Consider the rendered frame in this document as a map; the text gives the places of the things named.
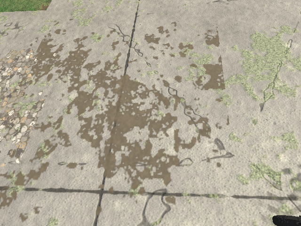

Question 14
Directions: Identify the robot right hand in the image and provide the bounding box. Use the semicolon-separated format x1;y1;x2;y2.
272;215;301;226

